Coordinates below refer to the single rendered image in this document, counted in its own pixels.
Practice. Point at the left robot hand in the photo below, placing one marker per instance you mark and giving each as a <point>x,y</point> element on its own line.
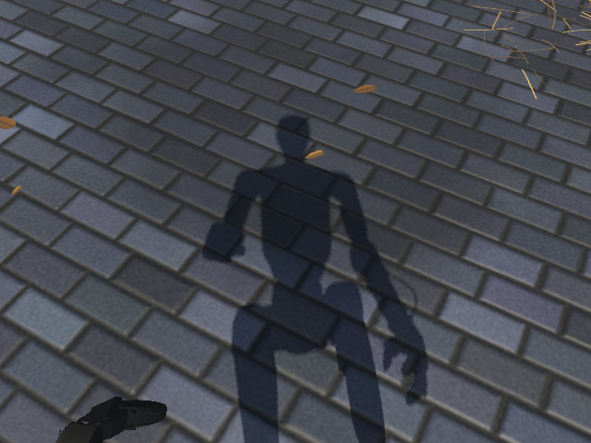
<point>110,418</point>

